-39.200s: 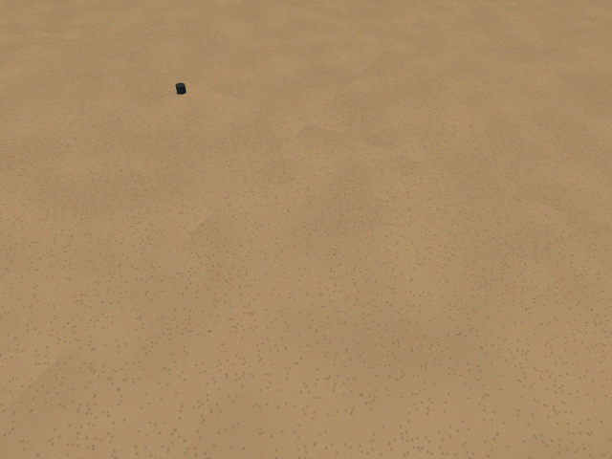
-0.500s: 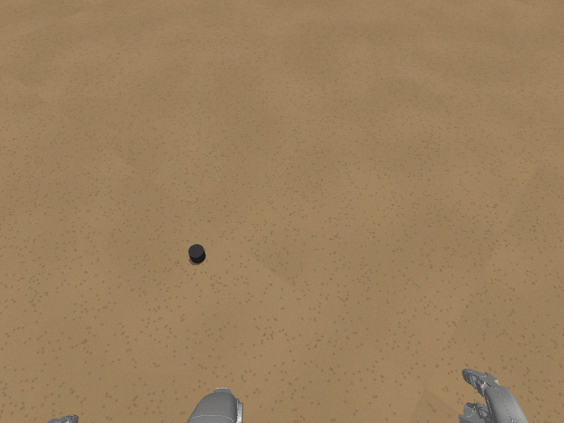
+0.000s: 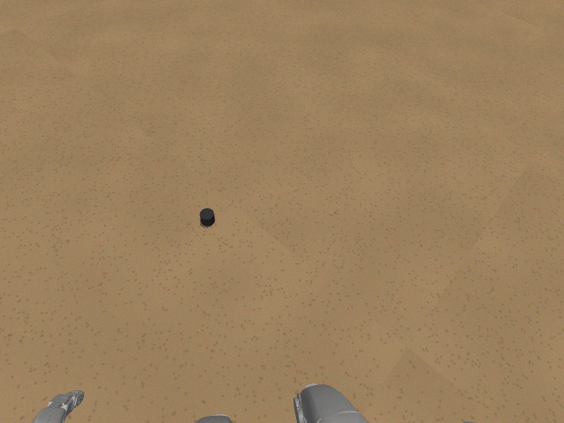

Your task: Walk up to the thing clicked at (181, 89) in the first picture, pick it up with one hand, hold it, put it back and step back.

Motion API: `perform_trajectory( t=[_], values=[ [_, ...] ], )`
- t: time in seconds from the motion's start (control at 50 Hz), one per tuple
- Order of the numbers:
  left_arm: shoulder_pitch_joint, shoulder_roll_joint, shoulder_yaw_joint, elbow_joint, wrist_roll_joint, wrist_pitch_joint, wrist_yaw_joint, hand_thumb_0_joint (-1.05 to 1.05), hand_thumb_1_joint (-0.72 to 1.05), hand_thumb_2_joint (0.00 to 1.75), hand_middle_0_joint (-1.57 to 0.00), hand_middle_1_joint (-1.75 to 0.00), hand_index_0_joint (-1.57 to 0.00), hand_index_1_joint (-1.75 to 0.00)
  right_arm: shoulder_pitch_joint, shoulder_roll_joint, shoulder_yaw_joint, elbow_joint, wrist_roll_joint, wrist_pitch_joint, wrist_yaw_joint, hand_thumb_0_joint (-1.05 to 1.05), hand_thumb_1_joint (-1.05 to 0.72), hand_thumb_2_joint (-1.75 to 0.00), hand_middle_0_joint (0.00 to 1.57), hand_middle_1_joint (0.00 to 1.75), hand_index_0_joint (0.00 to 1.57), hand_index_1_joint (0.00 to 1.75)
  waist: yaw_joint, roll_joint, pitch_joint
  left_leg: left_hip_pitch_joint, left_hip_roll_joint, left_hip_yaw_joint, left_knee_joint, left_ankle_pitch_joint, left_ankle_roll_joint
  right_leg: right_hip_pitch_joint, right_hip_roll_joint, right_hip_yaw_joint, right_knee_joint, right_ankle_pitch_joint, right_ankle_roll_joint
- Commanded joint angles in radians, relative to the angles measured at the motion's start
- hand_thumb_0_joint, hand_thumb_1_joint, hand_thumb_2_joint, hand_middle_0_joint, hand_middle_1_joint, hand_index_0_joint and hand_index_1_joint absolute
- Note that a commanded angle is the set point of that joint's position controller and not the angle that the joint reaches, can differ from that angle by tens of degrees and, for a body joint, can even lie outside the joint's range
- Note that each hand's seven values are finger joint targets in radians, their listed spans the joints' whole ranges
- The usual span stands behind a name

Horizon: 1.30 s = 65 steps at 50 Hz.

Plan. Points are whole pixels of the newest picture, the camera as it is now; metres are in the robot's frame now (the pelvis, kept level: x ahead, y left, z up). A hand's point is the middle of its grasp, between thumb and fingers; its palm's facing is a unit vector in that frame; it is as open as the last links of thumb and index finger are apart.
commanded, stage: step back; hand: left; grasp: from above
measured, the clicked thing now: (207, 217) +0.93 +0.24 -0.74
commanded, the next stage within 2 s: stand in 1.10 s
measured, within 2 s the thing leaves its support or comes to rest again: neither
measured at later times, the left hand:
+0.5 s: hand out of the picture -0.03 +0.27 -0.15, palm faces -0.01 -0.93 -0.38, open 7.4 cm
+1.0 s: hand out of the picture +0.06 +0.25 -0.15, palm faces +0.01 -0.94 -0.35, open 7.4 cm
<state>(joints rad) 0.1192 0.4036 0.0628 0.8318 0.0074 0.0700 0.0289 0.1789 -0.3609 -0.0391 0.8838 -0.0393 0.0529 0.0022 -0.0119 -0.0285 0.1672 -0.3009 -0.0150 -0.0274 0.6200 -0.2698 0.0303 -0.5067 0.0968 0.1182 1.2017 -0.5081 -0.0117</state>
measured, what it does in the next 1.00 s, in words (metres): steps on the spot: right foot, then left foot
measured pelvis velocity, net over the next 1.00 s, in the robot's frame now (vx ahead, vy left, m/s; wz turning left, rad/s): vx -0.03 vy -0.01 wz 0.00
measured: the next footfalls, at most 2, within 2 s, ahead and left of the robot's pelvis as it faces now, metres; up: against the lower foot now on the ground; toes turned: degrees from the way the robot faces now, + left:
right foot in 0.16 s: +0.00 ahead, -0.14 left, +0.00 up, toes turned -2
left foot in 0.42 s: +0.04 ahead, +0.11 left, +0.00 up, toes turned +0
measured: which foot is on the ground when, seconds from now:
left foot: down 0.00-0.18, up 0.20-0.40, down 0.42-1.00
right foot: up 0.00-0.14, down 0.16-1.00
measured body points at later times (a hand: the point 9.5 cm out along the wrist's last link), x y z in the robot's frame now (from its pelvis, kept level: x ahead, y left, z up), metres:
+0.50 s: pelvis -0.07 +0.00 +0.00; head -0.06 +0.00 +0.45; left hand -0.03 +0.32 -0.12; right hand -0.03 -0.32 -0.12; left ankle -0.04 +0.12 -0.73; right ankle -0.09 -0.13 -0.72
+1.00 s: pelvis -0.03 -0.01 +0.00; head -0.01 -0.01 +0.45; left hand +0.06 +0.30 -0.12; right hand +0.05 -0.32 -0.12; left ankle +0.00 +0.11 -0.73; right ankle -0.04 -0.14 -0.73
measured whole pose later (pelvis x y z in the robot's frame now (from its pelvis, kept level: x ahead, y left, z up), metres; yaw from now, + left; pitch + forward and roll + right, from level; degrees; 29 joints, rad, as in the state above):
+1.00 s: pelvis -0.03 -0.01 +0.00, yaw +0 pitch -2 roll +0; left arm 0.13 0.37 0.03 1.00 0.01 -0.01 -0.01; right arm 0.17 -0.36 -0.05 1.04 -0.02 -0.02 0.01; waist 0.02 -0.02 0.08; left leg -0.28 0.00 0.00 0.59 -0.27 0.00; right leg -0.22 -0.04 -0.03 0.62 -0.36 0.01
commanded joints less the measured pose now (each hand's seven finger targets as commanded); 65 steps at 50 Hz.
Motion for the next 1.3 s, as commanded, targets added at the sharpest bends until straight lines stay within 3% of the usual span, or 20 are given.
perform_trajectory(
  t=[0.0,0.06,0.12,0.16,0.18,0.24,0.32,0.4,0.42,0.46,0.48,0.6,0.66,0.7,0.72,0.88,0.9,0.94,1.1,1.28],
  values=[
    [0.065,0.16,0.056,-0.049,0.015,-0.042,-0.007,0.0,0.9,0.9,-0.2,-0.3,-0.2,-0.3,-0.032,-0.255,-0.077,-0.093,-0.004,-0.041,-0.024,0.0,-0.9,-0.9,0.2,0.3,0.2,0.3,0.006,0.167,-0.179,0.121,0.23,-0.217,-0.218,0.056,0.183,0.064,-0.049,-0.011,-0.196,-0.001,0.027],
    [0.068,0.163,0.048,-0.023,0.018,-0.063,-0.022,0.0,0.9,0.9,-0.2,-0.3,-0.2,-0.3,-0.021,-0.281,-0.084,-0.083,-0.012,-0.042,-0.015,0.0,-0.9,-0.9,0.2,0.3,0.2,0.3,-0.017,0.216,-0.191,0.097,0.246,-0.247,-0.269,-0.275,0.17,0.189,-0.075,-0.087,-0.517,-0.049,0.015],
    [0.186,0.167,0.064,0.072,0.035,-0.088,-0.017,0.0,0.9,0.9,-0.2,-0.3,-0.2,-0.3,-0.025,-0.262,-0.08,-0.071,-0.008,-0.023,-0.006,0.0,-0.9,-0.9,0.2,0.3,0.2,0.3,0.042,0.159,-0.186,-0.068,0.191,-0.165,-0.152,-0.251,0.097,0.456,-0.062,-0.091,-0.876,0.139,-0.041],
    [0.134,0.3,0.095,0.05,0.054,-0.097,-0.013,0.0,0.9,0.9,-0.2,-0.3,-0.2,-0.3,-0.086,-0.177,-0.058,-0.091,0.002,-0.03,-0.009,0.0,-0.9,-0.9,0.2,0.3,0.2,0.3,0.083,-0.179,-0.097,-0.272,-0.01,-0.047,0.147,-0.282,-0.024,0.271,-0.389,0.43,-1.017,-0.387,-0.176],
    [0.038,0.337,0.099,0.017,0.052,-0.101,-0.014,0.0,0.9,0.9,-0.2,-0.3,-0.2,-0.3,-0.101,-0.23,-0.075,-0.08,0.001,-0.034,-0.014,0.0,-0.9,-0.9,0.2,0.3,0.2,0.3,0.061,-0.15,0.001,-0.175,0.034,-0.142,0.269,-0.253,-0.045,0.036,-0.491,0.518,-1.042,-0.48,-0.242],
    [-0.001,0.223,0.071,0.024,0.037,-0.125,-0.013,0.0,0.9,0.9,-0.2,-0.3,-0.2,-0.3,-0.028,-0.203,-0.063,-0.019,0.023,-0.058,0.001,0.0,-0.9,-0.9,0.2,0.3,0.2,0.3,0.022,-0.052,-0.039,-0.164,-0.011,-0.122,0.23,-0.122,-0.038,0.22,-0.312,0.212,-0.953,-0.09,-0.139],
    [0.049,0.24,0.076,0.039,0.043,-0.12,-0.028,0.0,0.9,0.9,-0.2,-0.3,-0.2,-0.3,-0.035,-0.207,-0.061,-0.012,0.008,-0.075,0.011,0.0,-0.9,-0.9,0.2,0.3,0.2,0.3,0.061,-0.144,-0.059,-0.114,0.011,-0.037,0.073,-0.164,-0.051,0.277,-0.315,0.159,-0.944,-0.12,-0.141],
    [0.049,0.208,0.044,0.042,0.032,-0.094,-0.038,0.0,0.9,0.9,-0.2,-0.3,-0.2,-0.3,0.034,-0.196,-0.074,0.035,0.006,-0.099,0.004,0.0,-0.9,-0.9,0.2,0.3,0.2,0.3,0.018,-0.079,-0.099,0.17,-0.026,0.022,-0.2,-0.038,-0.024,0.181,-0.26,0.035,-0.777,0.083,-0.107],
    [0.069,0.174,0.03,0.044,0.031,-0.09,-0.039,0.0,0.9,0.9,-0.2,-0.3,-0.2,-0.3,0.063,-0.213,-0.084,0.042,0.0,-0.106,-0.001,0.0,-0.9,-0.9,0.2,0.3,0.2,0.3,0.004,-0.012,-0.127,0.278,0.03,-0.075,-0.234,-0.074,-0.003,0.092,-0.223,-0.013,-0.68,0.098,-0.083],
    [0.004,0.183,0.039,0.043,0.014,-0.086,-0.034,0.0,0.9,0.9,-0.2,-0.3,-0.2,-0.3,0.112,-0.334,-0.107,0.043,0.003,-0.109,-0.003,0.0,-0.9,-0.9,0.2,0.3,0.2,0.3,-0.033,0.152,-0.134,0.156,0.333,-0.541,-0.415,-0.506,0.183,0.024,-0.108,-0.112,-0.371,-0.059,-0.024],
    [0.018,0.21,0.045,0.038,0.018,-0.088,-0.035,0.0,0.9,0.9,-0.2,-0.3,-0.2,-0.3,0.091,-0.335,-0.109,0.029,-0.001,-0.113,-0.003,0.0,-0.9,-0.9,0.2,0.3,0.2,0.3,-0.021,0.122,-0.102,0.137,0.35,-0.557,-0.422,-0.474,0.22,0.008,-0.134,-0.059,-0.301,-0.049,-0.024],
    [0.078,0.165,0.049,0.077,0.017,-0.109,-0.043,0.0,0.9,0.9,-0.2,-0.3,-0.2,-0.3,0.03,-0.274,-0.092,0.016,-0.003,-0.104,-0.003,0.0,-0.9,-0.9,0.2,0.3,0.2,0.3,0.011,0.2,-0.135,0.042,0.225,-0.259,-0.28,-0.053,0.148,0.208,-0.114,-0.125,-0.543,0.054,-0.014],
    [0.145,0.168,0.058,0.121,0.026,-0.116,-0.027,0.0,0.9,0.9,-0.2,-0.3,-0.2,-0.3,-0.024,-0.185,-0.054,-0.002,0.021,-0.082,-0.004,0.0,-0.9,-0.9,0.2,0.3,0.2,0.3,0.078,0.094,-0.166,-0.17,0.122,-0.129,-0.085,-0.071,0.041,0.507,-0.096,-0.111,-0.783,0.239,-0.02],
    [0.119,0.302,0.079,0.099,0.037,-0.126,-0.017,0.0,0.9,0.9,-0.2,-0.3,-0.2,-0.3,-0.022,-0.145,-0.04,-0.011,0.022,-0.075,-0.017,0.0,-0.9,-0.9,0.2,0.3,0.2,0.3,0.079,-0.136,-0.141,-0.259,-0.027,-0.067,0.216,-0.297,-0.024,0.384,-0.455,0.38,-0.984,-0.076,-0.166],
    [0.036,0.31,0.08,0.07,0.035,-0.126,-0.021,0.0,0.9,0.9,-0.2,-0.3,-0.2,-0.3,0.007,-0.21,-0.06,0.016,0.016,-0.075,-0.021,0.0,-0.9,-0.9,0.2,0.3,0.2,0.3,0.051,-0.088,-0.085,-0.193,0.022,-0.092,0.286,-0.303,-0.032,0.26,-0.508,0.402,-0.969,-0.078,-0.234],
    [-0.035,0.211,0.034,0.079,0.008,-0.118,-0.023,0.0,0.9,0.9,-0.2,-0.3,-0.2,-0.3,0.056,-0.162,-0.047,0.094,0.011,-0.098,-0.009,0.0,-0.9,-0.9,0.2,0.3,0.2,0.3,-0.001,-0.093,-0.164,0.106,0.019,0.038,-0.177,0.101,-0.019,0.28,-0.288,-0.03,-0.687,0.627,-0.093],
    [-0.027,0.185,0.02,0.077,0.005,-0.114,-0.021,0.0,0.9,0.9,-0.2,-0.3,-0.2,-0.3,0.046,-0.185,-0.055,0.096,0.008,-0.101,-0.014,0.0,-0.9,-0.9,0.2,0.3,0.2,0.3,0.005,-0.036,-0.191,0.173,0.066,-0.027,-0.176,0.26,-0.003,0.248,-0.259,-0.051,-0.638,0.623,-0.057],
    [-0.029,0.165,0.018,0.088,-0.017,-0.104,-0.019,0.0,0.9,0.9,-0.2,-0.3,-0.2,-0.3,-0.045,-0.261,-0.057,0.077,0.018,-0.102,-0.013,0.0,-0.9,-0.9,0.2,0.3,0.2,0.3,0.034,0.112,-0.226,0.071,0.244,-0.238,-0.203,0.279,0.113,0.303,-0.13,-0.107,-0.592,0.236,-0.003],
    [-0.033,0.154,-0.011,0.177,-0.009,-0.116,-0.019,0.0,0.9,0.9,-0.2,-0.3,-0.2,-0.3,-0.095,-0.204,-0.027,0.129,0.038,-0.094,-0.013,0.0,-0.9,-0.9,0.2,0.3,0.2,0.3,0.008,0.071,-0.266,0.209,0.142,-0.071,-0.179,0.437,0.002,0.403,-0.224,-0.044,-0.778,0.635,-0.023],
    [-0.072,0.152,-0.024,0.221,-0.002,-0.111,-0.017,0.0,0.9,0.9,-0.2,-0.3,-0.2,-0.3,-0.173,-0.185,-0.016,0.16,0.038,-0.09,-0.012,0.0,-0.9,-0.9,0.2,0.3,0.2,0.3,0.012,0.032,-0.24,0.247,0.154,-0.055,-0.275,0.42,-0.007,0.445,-0.224,-0.059,-0.875,0.585,-0.002]
  ],
)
